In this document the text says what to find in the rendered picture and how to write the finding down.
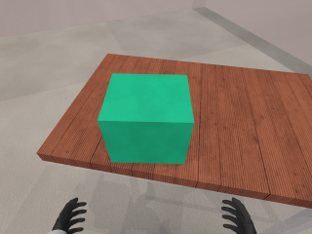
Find robot left hand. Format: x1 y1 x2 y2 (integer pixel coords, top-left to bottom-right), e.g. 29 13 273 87
52 197 87 234

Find robot right hand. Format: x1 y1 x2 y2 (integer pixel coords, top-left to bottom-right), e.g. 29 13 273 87
221 197 257 234

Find carton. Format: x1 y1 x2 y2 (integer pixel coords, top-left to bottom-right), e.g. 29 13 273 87
97 73 194 164

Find table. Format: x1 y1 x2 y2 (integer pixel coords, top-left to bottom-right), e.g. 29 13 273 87
36 54 312 234

